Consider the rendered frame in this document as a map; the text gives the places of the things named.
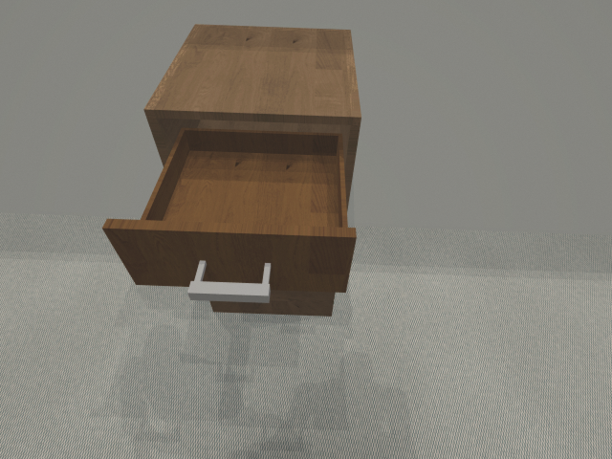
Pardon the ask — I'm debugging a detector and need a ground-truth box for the handle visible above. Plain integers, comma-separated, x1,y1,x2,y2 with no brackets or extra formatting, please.
187,260,271,303

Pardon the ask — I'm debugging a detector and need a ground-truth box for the drawer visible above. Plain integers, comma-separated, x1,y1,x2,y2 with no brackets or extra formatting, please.
102,128,357,293

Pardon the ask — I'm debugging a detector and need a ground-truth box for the cabinet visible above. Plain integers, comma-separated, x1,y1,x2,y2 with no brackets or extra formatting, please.
143,24,361,317

